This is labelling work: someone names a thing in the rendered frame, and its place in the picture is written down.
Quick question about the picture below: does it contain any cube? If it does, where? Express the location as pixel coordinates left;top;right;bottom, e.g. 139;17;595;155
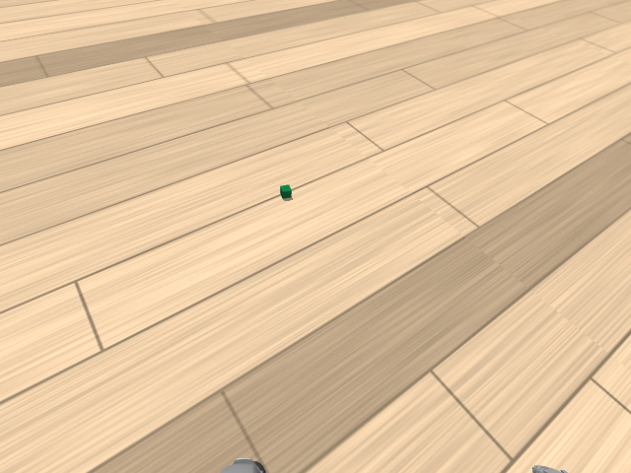
280;185;292;199

